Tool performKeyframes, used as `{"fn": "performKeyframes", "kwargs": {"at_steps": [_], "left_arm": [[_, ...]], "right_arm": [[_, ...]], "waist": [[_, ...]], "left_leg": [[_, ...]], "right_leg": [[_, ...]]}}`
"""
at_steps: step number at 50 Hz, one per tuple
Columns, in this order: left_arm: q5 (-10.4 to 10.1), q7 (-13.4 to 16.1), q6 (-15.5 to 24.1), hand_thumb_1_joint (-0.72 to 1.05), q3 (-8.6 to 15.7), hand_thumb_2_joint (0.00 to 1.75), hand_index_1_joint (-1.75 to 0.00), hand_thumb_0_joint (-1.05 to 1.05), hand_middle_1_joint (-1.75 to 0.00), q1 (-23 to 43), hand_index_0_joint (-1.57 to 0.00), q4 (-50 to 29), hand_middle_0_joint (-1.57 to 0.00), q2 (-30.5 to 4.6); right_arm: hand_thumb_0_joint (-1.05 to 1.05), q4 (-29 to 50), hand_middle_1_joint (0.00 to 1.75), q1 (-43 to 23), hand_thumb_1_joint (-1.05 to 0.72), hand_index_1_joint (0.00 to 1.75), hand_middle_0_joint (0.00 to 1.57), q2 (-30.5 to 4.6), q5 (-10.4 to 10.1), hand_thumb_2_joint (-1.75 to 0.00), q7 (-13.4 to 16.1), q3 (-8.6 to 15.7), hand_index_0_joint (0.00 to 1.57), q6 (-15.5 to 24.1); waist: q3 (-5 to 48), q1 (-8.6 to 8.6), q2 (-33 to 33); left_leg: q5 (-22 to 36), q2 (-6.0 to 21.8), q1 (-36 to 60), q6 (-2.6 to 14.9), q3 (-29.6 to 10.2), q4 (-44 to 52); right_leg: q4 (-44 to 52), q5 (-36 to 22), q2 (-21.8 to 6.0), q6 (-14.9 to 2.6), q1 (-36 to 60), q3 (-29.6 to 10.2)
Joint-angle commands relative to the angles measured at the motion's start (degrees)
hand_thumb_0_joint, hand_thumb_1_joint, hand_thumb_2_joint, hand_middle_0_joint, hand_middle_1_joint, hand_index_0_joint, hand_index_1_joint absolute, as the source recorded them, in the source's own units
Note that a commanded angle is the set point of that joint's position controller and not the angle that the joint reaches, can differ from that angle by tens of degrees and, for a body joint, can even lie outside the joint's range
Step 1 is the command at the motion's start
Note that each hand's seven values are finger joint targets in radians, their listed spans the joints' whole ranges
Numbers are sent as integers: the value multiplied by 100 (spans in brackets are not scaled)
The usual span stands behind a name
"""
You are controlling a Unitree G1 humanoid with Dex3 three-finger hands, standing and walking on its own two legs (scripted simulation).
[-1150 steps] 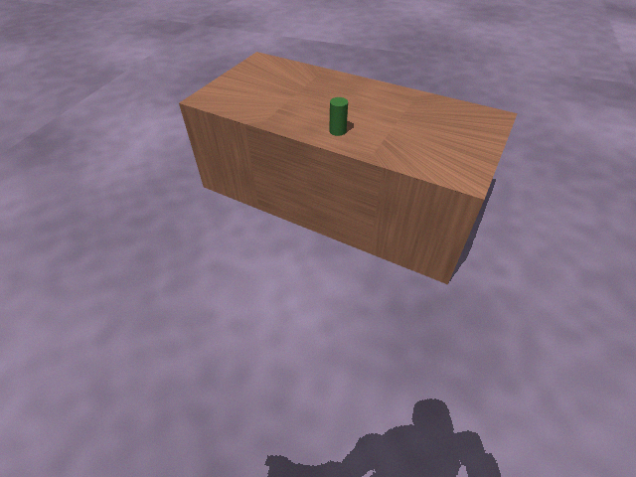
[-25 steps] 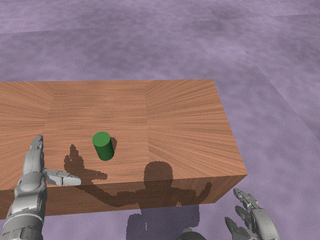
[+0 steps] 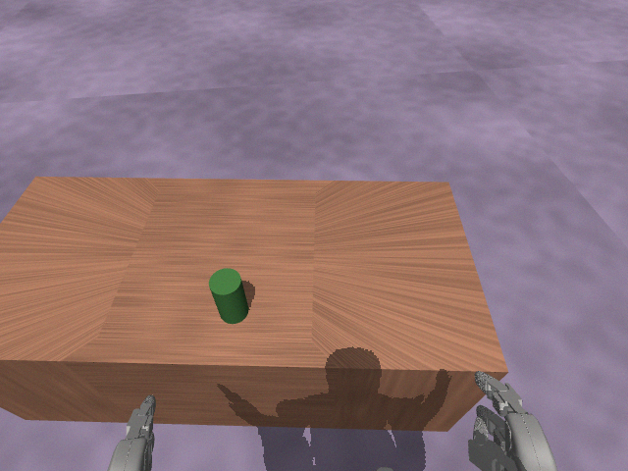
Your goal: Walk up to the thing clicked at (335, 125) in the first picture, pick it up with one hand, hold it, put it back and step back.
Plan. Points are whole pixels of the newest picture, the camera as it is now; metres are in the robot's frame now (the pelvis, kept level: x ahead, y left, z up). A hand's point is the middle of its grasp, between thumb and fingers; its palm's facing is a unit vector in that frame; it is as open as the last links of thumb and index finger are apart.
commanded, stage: home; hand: left
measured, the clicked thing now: (229, 297) +0.50 +0.19 -0.22
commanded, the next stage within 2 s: stand in 1.86 s
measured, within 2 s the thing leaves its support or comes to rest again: neither
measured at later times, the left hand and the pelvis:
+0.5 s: hand out of the picture +0.16 +0.19 -0.06, palm faces +0.11 -0.96 -0.24, open 17.4 cm; pelvis -0.01 +0.01 +0.00, yaw -1 degrees
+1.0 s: hand (167, 453) +0.18 +0.20 -0.06, palm faces +0.11 -0.97 -0.23, open 17.4 cm; pelvis +0.01 +0.02 +0.00, yaw -1 degrees
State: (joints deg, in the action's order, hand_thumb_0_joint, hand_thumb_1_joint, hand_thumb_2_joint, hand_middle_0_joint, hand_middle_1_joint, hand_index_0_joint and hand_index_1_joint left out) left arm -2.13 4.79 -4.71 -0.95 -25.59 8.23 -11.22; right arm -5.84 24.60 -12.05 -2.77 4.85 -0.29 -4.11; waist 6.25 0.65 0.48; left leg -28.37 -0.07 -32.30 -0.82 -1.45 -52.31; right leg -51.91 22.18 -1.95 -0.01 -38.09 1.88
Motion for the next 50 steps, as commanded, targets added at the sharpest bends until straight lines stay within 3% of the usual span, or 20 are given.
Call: {"fn": "performKeyframes", "kwargs": {"at_steps": [1,6,7,8,9,15,19,21,23,27,28,29,30,37,40,41,42,48,49,50], "left_arm": [[36,112,411,-56,450,5,-5,0,-5,722,-5,-1336,-5,-806],[45,155,387,-54,296,6,-6,0,-6,274,-5,-1138,-5,-621],[47,147,386,-53,142,7,-6,0,-6,334,-5,-1209,-5,-492],[55,168,371,-54,317,6,-6,0,-6,151,-5,-1031,-5,-642],[55,164,386,-53,189,7,-6,0,-6,220,-5,-1089,-5,-508],[62,187,429,-57,453,5,-5,0,-5,188,-5,-1097,-5,-772],[55,191,453,-57,321,5,-5,0,-5,395,-5,-1212,-5,-631],[60,189,466,-57,330,5,-5,0,-5,367,-5,-1262,-5,-661],[54,185,452,-56,212,5,-5,0,-5,377,-5,-1363,-5,-550],[60,185,406,-55,276,6,-5,0,-5,282,-5,-1344,-5,-611],[69,192,398,-55,194,5,-5,0,-5,378,-5,-1372,-5,-522],[64,208,383,-56,380,5,-5,0,-5,268,-5,-1294,-5,-669],[62,193,376,-55,236,5,-5,0,-5,313,-5,-1329,-5,-543],[58,179,353,-56,351,5,-5,0,-5,161,-5,-1279,-5,-652],[57,141,327,-54,216,6,-6,0,-6,209,-5,-1367,-5,-535],[47,142,332,-54,309,6,-6,0,-6,214,-5,-1355,-5,-633],[41,124,321,-55,204,6,-6,0,-6,268,-5,-1428,-5,-501],[49,97,246,-53,321,7,-6,0,-6,155,-5,-1433,-5,-614],[46,107,237,-55,455,6,-5,0,-5,134,-5,-1427,-5,-721],[51,87,230,-54,308,6,-6,0,-6,153,-5,-1392,-5,-602]], "right_arm": [[0,1037,30,-25,-89,30,20,-472,36,-90,116,269,20,393],[0,1073,30,-65,-89,30,20,-456,65,-90,149,202,20,478],[0,1095,30,-95,-89,30,20,-490,66,-90,156,262,20,497],[0,1069,30,-123,-89,30,20,-494,68,-90,156,239,20,506],[0,1128,30,-219,-89,30,20,-481,64,-90,149,235,20,523],[0,960,30,-79,-90,30,20,-494,48,-90,160,256,20,506],[0,1145,30,-220,-90,30,20,-564,37,-90,167,298,20,572],[0,980,30,-61,-90,30,20,-396,44,-90,166,188,20,564],[0,1101,30,-103,-90,30,20,-509,50,-90,175,302,20,608],[0,983,30,-9,-90,30,20,-482,59,-90,175,255,20,609],[0,1037,30,-59,-90,30,20,-502,59,-90,171,281,20,632],[0,943,30,-37,-90,30,20,-580,62,-90,186,379,20,608],[0,1038,30,-87,-90,30,20,-568,70,-90,181,348,20,610],[0,949,30,-44,-90,30,20,-499,46,-90,152,244,20,616],[0,1021,30,-1,-90,30,20,-609,55,-90,142,342,20,624],[0,893,30,20,-90,30,20,-492,53,-90,132,216,20,600],[0,1165,30,-149,-90,30,20,-682,52,-90,139,392,20,639],[0,1019,30,86,-90,30,20,-631,71,-90,119,369,20,626],[0,849,30,188,-90,30,20,-515,81,-90,112,272,20,587],[0,1016,30,82,-90,30,20,-591,79,-90,113,321,20,606]], "waist": [[436,-178,-34],[457,-61,63],[441,-67,57],[343,-3,141],[322,-11,191],[191,61,194],[185,-44,72],[292,-19,-89],[481,-54,-77],[558,-26,-100],[555,-57,-157],[531,-10,-74],[502,-49,-50],[319,47,-23],[561,-10,-199],[406,50,-171],[634,-12,-155],[837,-7,-174],[768,31,-172],[688,-31,-24]], "left_leg": [[560,-157,-262,214,401,864],[495,-161,-345,213,385,850],[403,-164,-394,209,376,878],[374,-160,-450,215,369,877],[254,-152,-518,213,364,913],[369,-129,-600,203,336,932],[86,-115,-607,212,313,1025],[207,-107,-536,188,300,1019],[443,-91,-430,169,262,994],[870,-91,-376,135,250,893],[895,-70,-332,114,232,929],[884,-66,-359,116,211,952],[835,-69,-365,115,215,952],[864,-44,-410,84,138,1033],[1226,-36,-255,27,130,995],[1203,-37,-305,34,131,995],[1332,-18,-236,12,105,983],[2008,-22,-95,-30,130,825],[1888,-45,-163,-8,146,797],[1855,-48,-202,7,153,789]], "right_leg": [[981,-408,-16,38,881,-108],[987,-295,-12,27,937,-85],[967,-210,-2,23,895,-70],[997,-153,0,34,900,-47],[1006,-22,6,28,921,-51],[940,-86,41,11,872,-14],[894,106,50,12,809,-27],[849,-12,69,2,791,-1],[760,-218,86,-15,857,32],[688,-558,86,-34,906,48],[649,-575,93,-44,892,60],[665,-545,104,-38,881,81],[687,-499,106,-35,860,87],[647,-473,111,-40,839,120],[534,-736,117,-78,832,118],[571,-704,116,-69,812,121],[513,-802,120,-84,874,120],[404,-1317,119,-104,985,130],[456,-1261,101,-93,982,108],[475,-1258,98,-81,994,114]]}}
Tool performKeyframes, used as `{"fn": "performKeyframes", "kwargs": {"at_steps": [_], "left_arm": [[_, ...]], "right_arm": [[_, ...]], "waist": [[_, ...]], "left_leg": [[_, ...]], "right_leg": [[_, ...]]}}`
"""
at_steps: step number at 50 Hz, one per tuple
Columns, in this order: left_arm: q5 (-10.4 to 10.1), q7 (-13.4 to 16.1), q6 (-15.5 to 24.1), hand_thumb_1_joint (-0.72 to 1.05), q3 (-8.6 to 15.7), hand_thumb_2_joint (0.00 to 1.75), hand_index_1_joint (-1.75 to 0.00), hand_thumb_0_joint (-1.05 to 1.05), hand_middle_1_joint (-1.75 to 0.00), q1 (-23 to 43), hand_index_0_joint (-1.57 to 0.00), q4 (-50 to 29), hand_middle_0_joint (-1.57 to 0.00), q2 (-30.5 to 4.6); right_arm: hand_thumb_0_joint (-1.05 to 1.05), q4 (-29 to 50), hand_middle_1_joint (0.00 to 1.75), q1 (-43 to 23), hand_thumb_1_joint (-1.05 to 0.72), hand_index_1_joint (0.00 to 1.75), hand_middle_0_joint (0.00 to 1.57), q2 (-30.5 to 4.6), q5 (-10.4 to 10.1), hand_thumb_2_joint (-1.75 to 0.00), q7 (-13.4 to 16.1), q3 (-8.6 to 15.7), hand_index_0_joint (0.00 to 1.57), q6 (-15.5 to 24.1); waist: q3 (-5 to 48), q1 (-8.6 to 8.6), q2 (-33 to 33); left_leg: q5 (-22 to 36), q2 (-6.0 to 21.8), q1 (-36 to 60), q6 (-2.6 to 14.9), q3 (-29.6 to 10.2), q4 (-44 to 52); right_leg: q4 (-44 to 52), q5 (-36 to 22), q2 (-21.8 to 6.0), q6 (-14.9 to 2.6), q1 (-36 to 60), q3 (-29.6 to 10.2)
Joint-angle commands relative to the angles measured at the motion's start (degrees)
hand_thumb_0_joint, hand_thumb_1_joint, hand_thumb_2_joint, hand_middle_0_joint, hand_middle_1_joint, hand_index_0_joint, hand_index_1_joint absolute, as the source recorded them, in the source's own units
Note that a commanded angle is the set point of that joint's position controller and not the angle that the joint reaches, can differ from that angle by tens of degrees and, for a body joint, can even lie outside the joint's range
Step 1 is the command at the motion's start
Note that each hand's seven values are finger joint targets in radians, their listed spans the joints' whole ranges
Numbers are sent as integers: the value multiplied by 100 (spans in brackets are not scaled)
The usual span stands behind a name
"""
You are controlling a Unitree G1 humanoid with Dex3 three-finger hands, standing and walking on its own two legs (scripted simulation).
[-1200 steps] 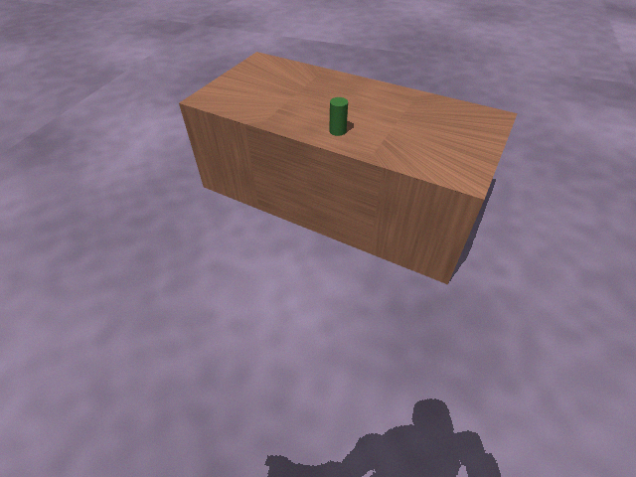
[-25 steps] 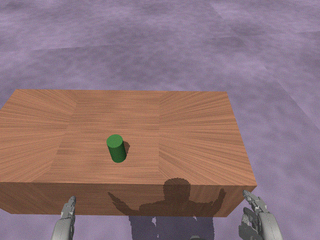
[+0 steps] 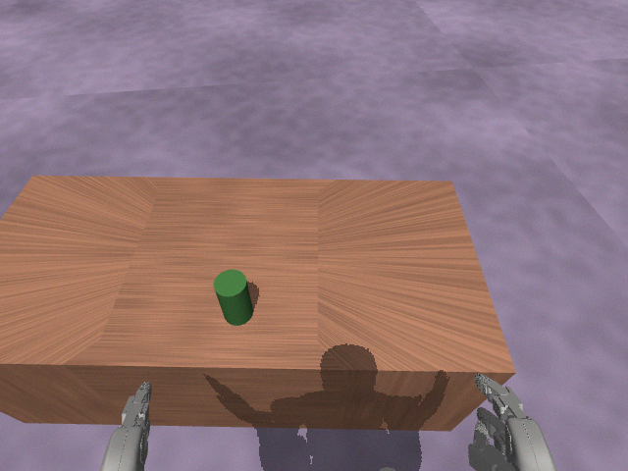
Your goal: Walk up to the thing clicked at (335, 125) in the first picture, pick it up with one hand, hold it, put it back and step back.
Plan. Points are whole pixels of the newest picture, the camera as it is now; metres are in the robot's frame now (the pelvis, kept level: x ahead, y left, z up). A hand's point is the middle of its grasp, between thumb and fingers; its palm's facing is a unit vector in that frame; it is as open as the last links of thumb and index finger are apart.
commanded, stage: home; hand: left
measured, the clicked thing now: (234, 298) +0.49 +0.17 -0.21
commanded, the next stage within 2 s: stand in 0.86 s
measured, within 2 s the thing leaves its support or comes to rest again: neither
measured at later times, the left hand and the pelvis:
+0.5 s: hand (179, 468) +0.16 +0.18 -0.06, palm faces +0.12 -0.96 -0.27, open 17.5 cm; pelvis +0.00 -0.01 +0.00, yaw +1 degrees
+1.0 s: hand out of the picture +0.15 +0.18 -0.06, palm faces +0.14 -0.95 -0.29, open 17.5 cm; pelvis -0.01 -0.01 +0.00, yaw +1 degrees
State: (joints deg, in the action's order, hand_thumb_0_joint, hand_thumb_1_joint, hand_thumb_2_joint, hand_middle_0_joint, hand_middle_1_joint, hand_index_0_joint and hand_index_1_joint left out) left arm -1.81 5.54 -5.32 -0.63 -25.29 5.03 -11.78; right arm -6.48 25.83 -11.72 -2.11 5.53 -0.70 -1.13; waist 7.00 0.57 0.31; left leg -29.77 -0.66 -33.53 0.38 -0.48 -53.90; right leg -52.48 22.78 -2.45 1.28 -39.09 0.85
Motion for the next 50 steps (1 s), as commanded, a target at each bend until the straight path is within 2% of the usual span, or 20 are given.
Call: {"fn": "performKeyframes", "kwargs": {"at_steps": [1,4,6,7,9,13,14,16,18,23,26,27,28,31,36,38,39,43,48,50], "left_arm": [[17,9,281,-54,278,6,-6,0,-6,110,-5,-1083,-5,-523],[16,0,281,-54,350,6,-6,0,-6,83,-5,-1043,-5,-580],[21,-28,265,-55,225,6,-5,0,-5,109,-5,-1108,-5,-483],[20,-24,260,-55,349,5,-5,0,-5,79,-5,-1095,-5,-600],[16,-17,262,-53,321,7,-6,0,-6,163,-5,-1146,-5,-583],[13,-15,266,-54,312,6,-6,0,-6,75,-5,-1137,-5,-533],[57,107,203,-60,663,3,-5,0,-5,-159,-4,-1426,-4,-852],[60,115,114,-59,366,3,-5,0,-5,-318,-4,-1471,-4,-600],[61,160,58,-59,265,3,-5,0,-5,-244,-4,-1406,-4,-536],[98,234,-35,-59,313,3,-5,0,-5,-127,-4,-1591,-5,-646],[117,279,-97,-60,249,2,-5,0,-5,-102,-4,-1495,-4,-594],[117,298,-119,-60,331,3,-5,0,-5,-84,-4,-1535,-4,-672],[127,302,-131,-59,276,3,-5,0,-5,-64,-4,-1522,-5,-595],[141,325,-198,-58,356,4,-5,0,-5,-192,-5,-1455,-5,-664],[158,343,-262,-58,297,4,-5,0,-5,-105,-5,-1392,-5,-583],[152,353,-282,-58,342,4,-5,0,-5,-107,-5,-1476,-5,-626],[167,341,-301,-58,314,4,-5,0,-5,-154,-5,-1433,-5,-580],[167,348,-339,-59,316,4,-5,0,-5,-25,-5,-1474,-5,-604],[176,346,-353,-58,313,4,-5,0,-5,33,-5,-1485,-5,-576],[175,342,-359,-42,276,20,-21,0,-21,22,-20,-1492,-20,-548]], "right_arm": [[0,1154,30,-83,-90,30,20,-636,7,-90,36,369,20,325],[0,1024,30,-22,-90,30,20,-520,10,-90,35,296,20,276],[0,1165,30,-58,-90,30,20,-689,13,-90,44,452,20,297],[0,982,30,26,-90,30,20,-517,18,-90,29,287,20,274],[0,1053,30,-88,-90,30,20,-524,9,-90,30,296,20,278],[0,1179,30,-115,-90,30,20,-638,22,-90,33,382,20,299],[0,-269,30,-476,-90,30,20,-855,-5,-90,86,361,20,301],[0,-79,30,-509,-90,30,20,-747,-21,-90,128,261,20,376],[0,-232,30,-634,-90,30,20,-763,-20,-90,153,276,20,437],[0,-668,30,-846,-90,30,20,-796,29,-90,230,310,20,571],[0,-851,30,-1011,-90,30,20,-780,46,-90,267,296,20,673],[0,-895,30,-1054,-90,30,20,-767,56,-90,281,291,20,702],[0,-924,30,-1063,-90,30,20,-766,58,-90,291,289,20,740],[0,-1043,30,-1158,-90,30,20,-761,74,-90,326,289,20,813],[0,-1150,30,-1242,-90,30,20,-742,92,-90,353,260,20,924],[0,-1204,30,-1258,-90,30,20,-732,97,-90,355,247,20,969],[0,-1225,30,-1236,-90,30,20,-711,110,-90,362,241,20,993],[0,-1282,30,-1296,-90,30,20,-727,104,-90,373,236,20,1052],[0,-1322,30,-1334,-90,30,20,-693,128,-90,395,210,20,1114],[0,-1337,30,-1326,-90,30,20,-696,133,-90,401,208,20,1135]], "waist": [[661,1,40],[479,19,39],[662,-45,11],[537,19,-34],[398,10,14],[564,-17,0],[521,-3,-23],[458,-92,-120],[402,-115,-12],[611,-212,-321],[451,-222,-57],[442,-161,-152],[433,-236,-64],[465,-140,9],[329,-180,10],[298,-125,-113],[466,-172,-105],[359,-167,-203],[300,-181,-121],[333,-184,-83]], "left_leg": [[1993,16,-77,-110,52,955],[1801,-3,-146,-84,92,958],[1976,-4,-42,-95,108,926],[1900,-15,-102,-81,116,911],[1630,-22,-165,-65,114,958],[1534,-22,-143,-60,110,955],[1504,18,-75,-73,-87,895],[1583,24,-43,-75,-115,893],[1568,39,-61,-69,-108,906],[1801,44,77,-78,-40,795],[1494,36,-7,-18,-41,793],[1378,18,-73,-7,-33,808],[1301,35,-26,-1,-27,809],[1372,32,-69,7,-54,821],[1071,26,-93,22,-14,875],[1079,17,-128,16,-17,889],[1212,26,-53,0,-37,870],[1214,29,-33,-10,-28,924],[841,29,-76,13,-51,998],[946,29,-46,14,-56,982]], "right_leg": [[517,-1326,148,-210,1108,211],[601,-1190,129,-191,1055,201],[539,-1367,129,-202,1058,182],[582,-1313,118,-192,1031,183],[649,-1088,113,-174,1005,184],[637,-1018,119,-177,1048,184],[628,-1044,208,-168,1064,270],[618,-1125,193,-183,1038,274],[616,-1119,192,-183,992,267],[629,-1289,196,-202,1023,275],[757,-1089,196,-159,1064,295],[796,-1007,186,-153,1056,290],[812,-947,194,-146,1060,283],[828,-981,194,-147,1111,319],[938,-735,194,-137,1067,296],[940,-732,180,-147,1097,290],[891,-825,195,-157,1165,295],[896,-831,197,-160,1117,299],[1005,-519,211,-142,1088,318],[996,-605,207,-141,1147,324]]}}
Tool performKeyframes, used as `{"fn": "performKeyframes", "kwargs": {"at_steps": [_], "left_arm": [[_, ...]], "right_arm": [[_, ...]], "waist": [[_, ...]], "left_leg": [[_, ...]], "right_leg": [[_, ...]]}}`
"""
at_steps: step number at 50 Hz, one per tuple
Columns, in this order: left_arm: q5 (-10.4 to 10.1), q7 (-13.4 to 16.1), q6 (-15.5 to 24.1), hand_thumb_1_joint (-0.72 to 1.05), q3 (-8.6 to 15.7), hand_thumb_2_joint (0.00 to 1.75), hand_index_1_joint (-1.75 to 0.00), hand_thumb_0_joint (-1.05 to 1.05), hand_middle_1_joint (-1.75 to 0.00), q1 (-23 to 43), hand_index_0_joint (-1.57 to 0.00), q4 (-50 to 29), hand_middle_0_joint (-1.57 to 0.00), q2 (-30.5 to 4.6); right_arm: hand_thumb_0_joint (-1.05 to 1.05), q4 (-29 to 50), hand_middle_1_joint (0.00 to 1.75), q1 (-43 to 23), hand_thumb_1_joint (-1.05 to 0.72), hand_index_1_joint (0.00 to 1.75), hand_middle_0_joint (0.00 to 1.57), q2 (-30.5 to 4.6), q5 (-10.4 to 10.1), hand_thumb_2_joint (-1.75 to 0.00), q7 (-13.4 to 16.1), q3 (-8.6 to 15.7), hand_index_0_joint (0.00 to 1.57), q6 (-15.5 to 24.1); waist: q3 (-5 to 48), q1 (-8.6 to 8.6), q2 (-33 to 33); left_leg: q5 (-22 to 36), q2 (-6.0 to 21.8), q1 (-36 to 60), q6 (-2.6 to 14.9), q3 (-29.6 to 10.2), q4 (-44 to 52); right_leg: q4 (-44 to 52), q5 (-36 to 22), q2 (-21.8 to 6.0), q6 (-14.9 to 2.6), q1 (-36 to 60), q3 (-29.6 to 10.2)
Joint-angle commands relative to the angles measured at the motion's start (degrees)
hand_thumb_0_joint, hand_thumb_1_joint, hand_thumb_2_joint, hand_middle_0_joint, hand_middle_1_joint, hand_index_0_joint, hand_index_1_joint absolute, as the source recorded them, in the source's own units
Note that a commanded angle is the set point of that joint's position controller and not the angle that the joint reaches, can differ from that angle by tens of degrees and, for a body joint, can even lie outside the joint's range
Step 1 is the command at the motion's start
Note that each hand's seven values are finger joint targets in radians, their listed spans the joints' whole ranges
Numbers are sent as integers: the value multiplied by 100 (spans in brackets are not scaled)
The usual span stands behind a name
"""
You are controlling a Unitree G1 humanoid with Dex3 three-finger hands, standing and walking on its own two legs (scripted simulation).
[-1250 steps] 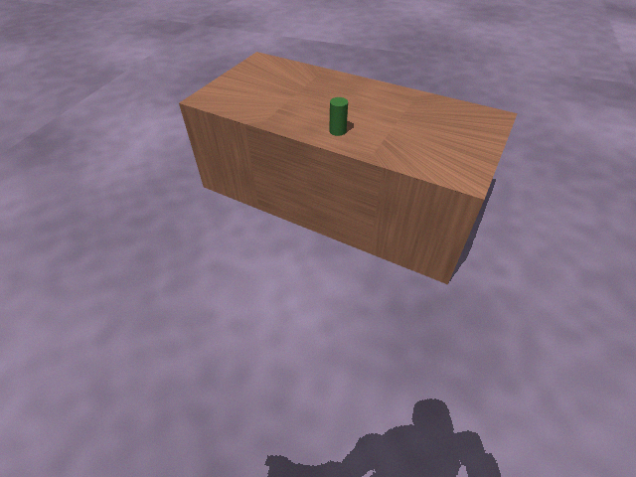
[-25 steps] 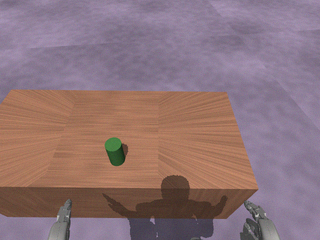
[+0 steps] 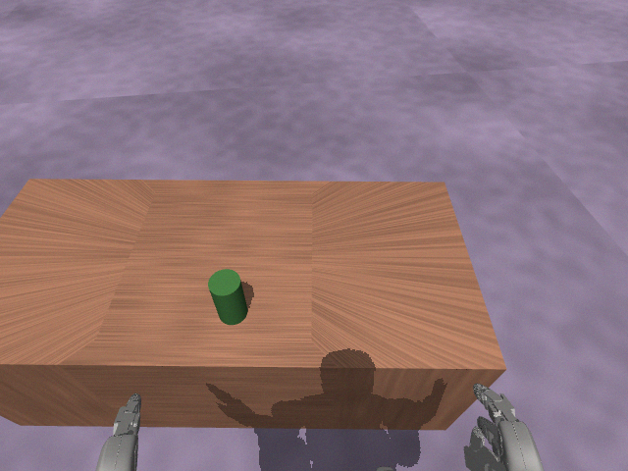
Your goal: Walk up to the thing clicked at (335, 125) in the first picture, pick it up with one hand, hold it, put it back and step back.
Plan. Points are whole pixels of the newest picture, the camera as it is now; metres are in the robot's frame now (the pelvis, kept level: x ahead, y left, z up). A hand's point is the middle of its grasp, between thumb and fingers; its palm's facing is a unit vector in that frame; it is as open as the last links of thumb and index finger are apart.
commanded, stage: stand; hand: left
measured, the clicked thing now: (229, 298) +0.50 +0.17 -0.21
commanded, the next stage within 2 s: none
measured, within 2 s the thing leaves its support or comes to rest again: neither
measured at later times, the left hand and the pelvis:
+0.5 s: hand out of the picture +0.07 +0.25 -0.11, palm faces +0.01 -0.93 -0.37, open 8.2 cm; pelvis +0.00 +0.00 +0.03, yaw +1 degrees
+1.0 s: hand out of the picture +0.05 +0.24 -0.10, palm faces +0.02 -0.93 -0.36, open 7.3 cm; pelvis +0.00 -0.01 +0.06, yaw +1 degrees
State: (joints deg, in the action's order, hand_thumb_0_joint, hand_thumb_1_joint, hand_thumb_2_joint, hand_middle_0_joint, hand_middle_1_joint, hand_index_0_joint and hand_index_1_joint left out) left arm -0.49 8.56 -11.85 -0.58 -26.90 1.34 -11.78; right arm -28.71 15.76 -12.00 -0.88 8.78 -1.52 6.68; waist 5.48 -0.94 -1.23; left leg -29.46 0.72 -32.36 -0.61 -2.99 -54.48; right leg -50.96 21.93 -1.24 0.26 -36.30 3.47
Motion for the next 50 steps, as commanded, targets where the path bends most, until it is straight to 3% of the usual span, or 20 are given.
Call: {"fn": "performKeyframes", "kwargs": {"at_steps": [1,2,4,7,9,12,15,17,19,25,26,29,35,38,50], "left_arm": [[598,-301,773,-34,602,28,-29,0,-29,970,-20,888,-20,-1457],[677,-455,975,-26,615,36,-30,0,-30,792,-20,1426,-20,-1445],[580,-608,1180,-10,575,52,-30,0,-30,892,-20,1738,-20,-1423],[402,-742,1339,14,484,76,-30,0,-30,1069,-20,2376,-20,-1432],[349,-761,1371,30,478,90,-30,0,-30,1164,-20,2768,-20,-1439],[344,-742,1429,54,490,90,-30,0,-30,1412,-20,3297,-20,-1576],[313,-712,1427,78,497,90,-30,0,-30,1615,-20,3697,-20,-1666],[283,-702,1424,90,477,90,-30,0,-30,1535,-20,4004,-20,-1654],[274,-686,1437,90,464,90,-30,0,-30,1511,-20,4282,-20,-1699],[206,-672,1378,90,406,90,-30,0,-30,1674,-20,4956,-20,-1783],[201,-676,1385,90,395,90,-30,0,-30,1673,-20,5052,-20,-1795],[186,-673,1383,90,376,90,-30,0,-30,1777,-20,5326,-20,-1814],[188,-705,1366,90,328,90,-30,0,-30,1927,-20,5746,-20,-1838],[171,-719,1355,90,327,90,-30,0,-30,2041,-20,5863,-20,-1815],[149,-719,1385,90,308,90,-30,0,-30,2206,-20,6225,-20,-1832]], "right_arm": [[0,-346,30,-495,-90,30,20,-1516,731,-90,-265,579,20,-43],[0,-555,30,-342,-90,30,20,-1530,731,-90,-397,609,20,-186],[0,-552,30,-426,-90,30,20,-1504,704,-90,-506,598,20,-288],[0,-712,30,-526,-90,30,20,-1523,431,-90,-685,613,20,-283],[0,-859,30,-636,-90,30,20,-1509,395,-90,-727,642,20,-292],[0,-1180,30,-619,-90,30,20,-1487,375,-90,-757,623,20,-346],[0,-1460,30,-483,-90,30,20,-1533,380,-90,-745,622,20,-409],[0,-1626,30,-544,-90,30,20,-1605,360,-90,-753,637,20,-427],[0,-1803,30,-500,-90,30,20,-1577,328,-90,-743,625,20,-451],[0,-2315,30,-503,-90,30,20,-1658,299,-90,-726,563,20,-521],[0,-2385,30,-510,-90,30,20,-1670,289,-90,-727,548,20,-504],[0,-2576,30,-569,-90,30,20,-1680,271,-90,-724,520,20,-505],[0,-2891,30,-625,-90,30,20,-1714,229,-90,-746,485,20,-536],[0,-2980,30,-683,-90,30,20,-1736,234,-90,-752,475,20,-537],[0,-3232,30,-758,-90,30,20,-1739,204,-90,-751,443,20,-535]], "waist": [[-323,150,199],[76,167,220],[-58,166,21],[70,266,-61],[85,264,-52],[-22,185,52],[-303,110,57],[-307,168,-67],[-246,159,94],[-538,136,70],[-459,150,35],[-565,161,79],[-932,158,177],[-914,169,17],[-657,159,95]], "left_leg": [[1366,119,88,257,-193,1214],[1545,190,347,389,-189,1165],[1561,201,461,495,-416,1351],[1466,242,743,481,-506,1635],[1618,225,904,418,-500,1702],[1813,181,1047,377,-423,1712],[1635,225,1204,401,-526,2044],[1825,291,1354,394,-585,2198],[2038,256,1445,336,-487,2221],[1765,321,1673,283,-535,2850],[2036,344,1832,271,-534,2921],[2117,357,1846,239,-510,3137],[1666,370,1810,231,-518,3528],[1469,403,1741,226,-553,3746],[2145,474,2219,167,-408,3836]], "right_leg": [[936,-410,-302,-500,1389,-559],[875,-617,-352,-604,1530,-569],[800,-668,-310,-556,1367,-575],[924,-711,-315,-470,1597,-526],[1056,-1001,-328,-437,1685,-559],[1296,-1435,-438,-418,1905,-674],[1511,-1132,-457,-413,1802,-702],[1599,-1294,-431,-379,1972,-613],[1799,-1597,-524,-399,2273,-680],[2446,-1118,-580,-332,2500,-723],[2446,-1404,-594,-336,2597,-692],[2606,-1413,-604,-288,2791,-667],[3059,-637,-592,-198,2822,-698],[3082,-683,-571,-163,2955,-652],[3295,-1304,-625,-149,3151,-677]]}}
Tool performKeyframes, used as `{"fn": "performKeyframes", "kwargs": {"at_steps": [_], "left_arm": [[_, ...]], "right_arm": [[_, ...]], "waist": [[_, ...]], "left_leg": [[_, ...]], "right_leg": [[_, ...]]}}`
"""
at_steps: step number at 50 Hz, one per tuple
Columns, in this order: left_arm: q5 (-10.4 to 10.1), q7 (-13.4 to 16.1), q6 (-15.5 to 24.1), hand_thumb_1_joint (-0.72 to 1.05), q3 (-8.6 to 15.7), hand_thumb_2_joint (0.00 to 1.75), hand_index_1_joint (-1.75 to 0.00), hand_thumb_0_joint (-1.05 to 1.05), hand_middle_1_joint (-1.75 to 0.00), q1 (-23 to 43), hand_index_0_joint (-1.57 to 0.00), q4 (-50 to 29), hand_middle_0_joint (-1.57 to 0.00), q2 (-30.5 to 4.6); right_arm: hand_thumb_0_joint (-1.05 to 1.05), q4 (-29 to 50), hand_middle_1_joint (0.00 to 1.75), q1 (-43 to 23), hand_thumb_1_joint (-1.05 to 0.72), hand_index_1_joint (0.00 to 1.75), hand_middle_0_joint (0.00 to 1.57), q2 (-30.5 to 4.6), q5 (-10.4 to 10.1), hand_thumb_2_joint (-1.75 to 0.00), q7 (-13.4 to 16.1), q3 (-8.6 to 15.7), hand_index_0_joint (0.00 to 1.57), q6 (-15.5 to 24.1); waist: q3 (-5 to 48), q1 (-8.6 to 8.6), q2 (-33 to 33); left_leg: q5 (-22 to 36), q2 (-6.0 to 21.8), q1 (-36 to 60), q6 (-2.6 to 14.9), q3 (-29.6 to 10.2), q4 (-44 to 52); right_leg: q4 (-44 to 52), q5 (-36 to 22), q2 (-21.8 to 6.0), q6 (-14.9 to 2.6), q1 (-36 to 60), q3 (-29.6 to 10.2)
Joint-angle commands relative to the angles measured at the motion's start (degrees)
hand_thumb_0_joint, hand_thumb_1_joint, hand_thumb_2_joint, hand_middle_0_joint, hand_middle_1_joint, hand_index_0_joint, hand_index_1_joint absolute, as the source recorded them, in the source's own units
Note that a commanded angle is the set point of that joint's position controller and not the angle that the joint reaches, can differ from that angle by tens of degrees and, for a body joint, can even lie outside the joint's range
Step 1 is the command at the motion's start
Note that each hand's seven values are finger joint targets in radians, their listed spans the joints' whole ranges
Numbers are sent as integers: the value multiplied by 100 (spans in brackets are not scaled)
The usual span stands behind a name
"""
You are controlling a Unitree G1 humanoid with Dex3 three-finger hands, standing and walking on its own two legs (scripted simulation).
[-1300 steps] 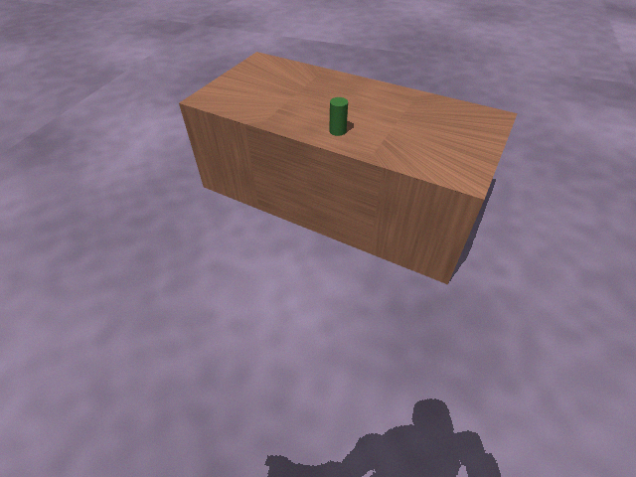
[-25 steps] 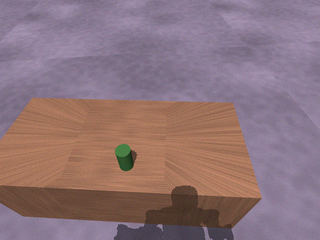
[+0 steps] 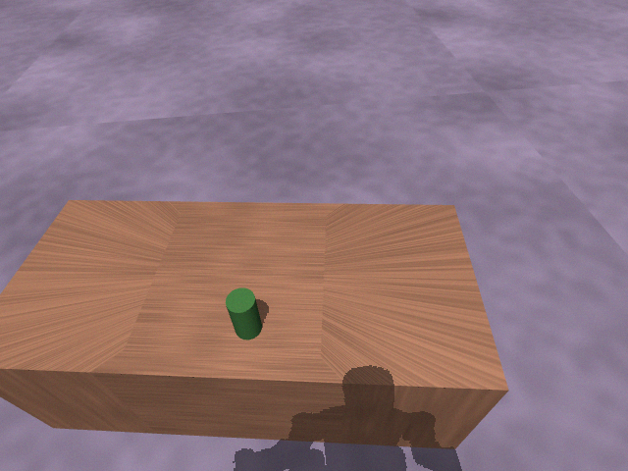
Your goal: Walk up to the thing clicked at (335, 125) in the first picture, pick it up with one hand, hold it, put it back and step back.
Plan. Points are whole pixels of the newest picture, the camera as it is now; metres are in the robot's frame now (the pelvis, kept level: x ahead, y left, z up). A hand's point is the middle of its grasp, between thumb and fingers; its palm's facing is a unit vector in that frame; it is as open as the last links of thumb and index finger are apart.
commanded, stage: stand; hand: left
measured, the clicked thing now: (244, 314) +0.50 +0.17 -0.27
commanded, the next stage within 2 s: step back in 1.48 s
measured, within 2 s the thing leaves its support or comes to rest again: neither
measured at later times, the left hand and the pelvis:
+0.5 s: hand out of the picture +0.08 +0.24 -0.15, palm faces -0.01 -0.94 -0.35, open 7.3 cm; pelvis +0.01 -0.01 +0.00, yaw -1 degrees
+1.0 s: hand out of the picture +0.10 +0.24 -0.15, palm faces -0.02 -0.94 -0.35, open 7.3 cm; pelvis +0.02 -0.01 +0.00, yaw -2 degrees
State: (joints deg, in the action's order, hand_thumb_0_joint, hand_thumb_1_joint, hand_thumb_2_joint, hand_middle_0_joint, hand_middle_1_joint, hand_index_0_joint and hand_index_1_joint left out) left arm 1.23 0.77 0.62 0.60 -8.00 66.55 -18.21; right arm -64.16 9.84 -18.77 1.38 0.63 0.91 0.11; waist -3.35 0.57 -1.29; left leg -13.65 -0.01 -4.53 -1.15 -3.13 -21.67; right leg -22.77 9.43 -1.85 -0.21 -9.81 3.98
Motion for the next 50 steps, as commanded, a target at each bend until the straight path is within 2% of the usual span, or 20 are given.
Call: {"fn": "performKeyframes", "kwargs": {"at_steps": [1,8,12,15,21,25,30,35,41,46,50], "left_arm": [[-35,54,138,90,184,90,-30,0,-30,317,-20,-271,-20,-1175],[-29,40,113,90,183,90,-30,0,-30,381,-20,-161,-20,-1203],[-22,40,123,90,191,90,-30,0,-30,379,-20,-145,-20,-1217],[-27,43,126,90,188,90,-30,0,-30,410,-20,-148,-20,-1204],[-32,34,129,90,205,90,-30,0,-30,433,-20,-157,-20,-1241],[-44,34,120,90,221,90,-30,0,-30,497,-20,-181,-20,-1215],[-59,17,122,90,214,90,-30,0,-30,470,-20,-167,-20,-1186],[-69,19,114,90,235,90,-30,0,-30,515,-20,-193,-20,-1249],[-70,13,116,90,234,90,-30,0,-30,536,-20,-228,-20,-1249],[-70,6,104,90,224,90,-30,0,-30,556,-20,-243,-20,-1260],[-65,3,115,90,222,90,-30,0,-30,546,-20,-263,-20,-1277]], "right_arm": [[0,297,30,-191,-90,30,20,-1071,-21,-90,67,191,20,119],[0,229,30,-218,-90,30,20,-1087,-35,-90,57,165,20,91],[0,229,30,-252,-90,30,20,-1143,-37,-90,58,172,20,91],[0,229,30,-295,-90,30,20,-1155,-32,-90,61,174,20,91],[0,228,30,-284,-90,30,20,-1128,-39,-90,52,156,20,88],[0,229,30,-320,-90,30,20,-1194,-37,-90,66,149,20,105],[0,209,30,-297,-90,30,20,-1200,-45,-90,75,134,20,121],[0,213,30,-299,-90,30,20,-1232,-41,-90,83,135,20,124],[0,215,30,-278,-90,30,20,-1254,-44,-90,71,131,20,132],[0,228,30,-305,-90,30,20,-1227,-45,-90,62,123,20,122],[0,246,30,-316,-90,30,20,-1225,-45,-90,51,126,20,130]], "waist": [[240,23,84],[106,8,153],[191,8,157],[262,-5,154],[275,-16,202],[372,-26,28],[446,-14,132],[468,-16,140],[448,-14,131],[297,-20,99],[320,-24,124]], "left_leg": [[619,567,-531,233,-380,551],[468,564,-503,201,-326,636],[520,581,-452,210,-308,635],[665,604,-347,198,-281,609],[640,609,-348,187,-241,628],[780,664,-306,185,-232,642],[1052,693,-165,176,-203,639],[1111,717,-134,163,-181,674],[1137,717,-151,139,-173,713],[812,717,-250,151,-170,757],[854,712,-254,160,-168,768]], "right_leg": [[468,-189,-579,-111,542,-736],[603,109,-540,-83,442,-745],[649,1,-540,-79,507,-766],[639,-267,-551,-84,510,-770],[668,-337,-543,-79,529,-772],[544,-705,-559,-99,626,-756],[496,-1054,-559,-103,671,-751],[480,-1136,-569,-103,709,-744],[479,-1127,-544,-89,733,-728],[569,-734,-539,-92,635,-772],[559,-831,-519,-84,665,-761]]}}
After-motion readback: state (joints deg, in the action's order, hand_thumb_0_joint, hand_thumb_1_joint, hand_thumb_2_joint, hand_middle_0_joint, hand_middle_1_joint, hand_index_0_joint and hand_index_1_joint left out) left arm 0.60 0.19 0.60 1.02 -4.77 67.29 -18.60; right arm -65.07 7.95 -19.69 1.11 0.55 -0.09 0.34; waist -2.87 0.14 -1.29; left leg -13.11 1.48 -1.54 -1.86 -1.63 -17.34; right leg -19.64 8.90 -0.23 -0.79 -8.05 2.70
